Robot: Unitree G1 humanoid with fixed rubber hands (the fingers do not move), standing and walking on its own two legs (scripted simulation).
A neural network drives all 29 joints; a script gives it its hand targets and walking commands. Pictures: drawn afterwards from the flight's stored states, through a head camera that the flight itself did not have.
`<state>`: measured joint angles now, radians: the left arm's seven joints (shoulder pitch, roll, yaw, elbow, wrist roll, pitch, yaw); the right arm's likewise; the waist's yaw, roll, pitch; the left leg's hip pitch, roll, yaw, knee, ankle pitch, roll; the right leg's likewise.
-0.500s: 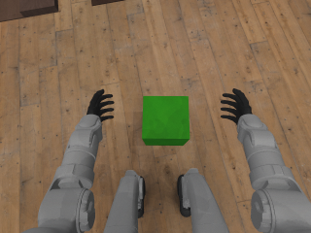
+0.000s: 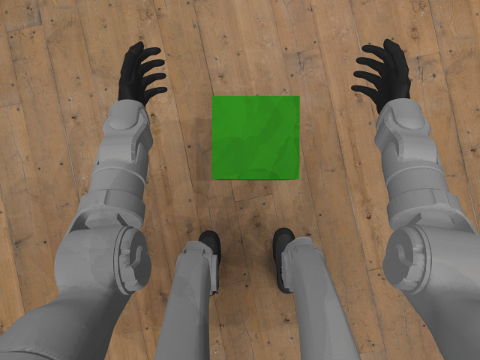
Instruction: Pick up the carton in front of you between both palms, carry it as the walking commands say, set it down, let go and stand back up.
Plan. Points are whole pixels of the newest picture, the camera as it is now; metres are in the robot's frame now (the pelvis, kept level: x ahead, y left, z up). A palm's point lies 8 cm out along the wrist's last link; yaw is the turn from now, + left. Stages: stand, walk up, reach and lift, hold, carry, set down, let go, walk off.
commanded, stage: reach and lift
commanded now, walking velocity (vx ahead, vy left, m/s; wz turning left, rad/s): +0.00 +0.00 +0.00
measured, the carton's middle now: (253, 144) +0.46 -0.03 -0.50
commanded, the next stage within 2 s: none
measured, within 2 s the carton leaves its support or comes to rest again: leaves its support in 1.48 s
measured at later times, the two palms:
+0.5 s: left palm (175, 135) +0.47 +0.16 -0.37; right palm (336, 136) +0.46 -0.22 -0.37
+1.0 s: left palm (184, 138) +0.48 +0.15 -0.43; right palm (322, 142) +0.45 -0.20 -0.43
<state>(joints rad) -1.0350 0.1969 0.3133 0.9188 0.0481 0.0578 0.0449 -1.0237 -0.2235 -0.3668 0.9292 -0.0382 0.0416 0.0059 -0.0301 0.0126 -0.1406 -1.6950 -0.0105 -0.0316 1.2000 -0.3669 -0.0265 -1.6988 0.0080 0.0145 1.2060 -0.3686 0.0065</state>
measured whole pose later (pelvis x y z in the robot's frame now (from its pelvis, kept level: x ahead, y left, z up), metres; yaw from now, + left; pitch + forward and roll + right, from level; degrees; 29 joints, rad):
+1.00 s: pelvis -0.05 +0.01 -0.26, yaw -1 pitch +39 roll +0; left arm -1.33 0.33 0.04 1.11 -0.23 0.00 0.13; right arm -1.30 -0.32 -0.08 1.10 0.25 -0.01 -0.12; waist -0.03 0.01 0.27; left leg -2.30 -0.04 -0.04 2.19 -0.57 -0.05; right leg -2.30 0.03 0.03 2.18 -0.56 0.03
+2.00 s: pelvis -0.06 +0.01 -0.16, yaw -1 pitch +42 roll +0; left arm -1.08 0.02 0.45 0.82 0.18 0.30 0.09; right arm -1.05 -0.04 -0.46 0.79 -0.18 0.32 -0.06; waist -0.03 0.02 -0.14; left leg -2.09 -0.12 -0.08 1.87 -0.51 -0.07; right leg -2.09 0.10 0.08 1.86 -0.50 0.07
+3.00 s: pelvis +0.04 +0.01 +0.10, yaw -1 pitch +17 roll +0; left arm -0.36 -0.13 0.31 0.58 0.17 0.31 0.06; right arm -0.35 0.11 -0.30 0.57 -0.17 0.32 -0.04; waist -0.01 0.01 -0.19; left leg -0.77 -0.08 -0.14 0.86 -0.38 -0.02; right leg -0.77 0.07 0.13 0.85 -0.37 0.02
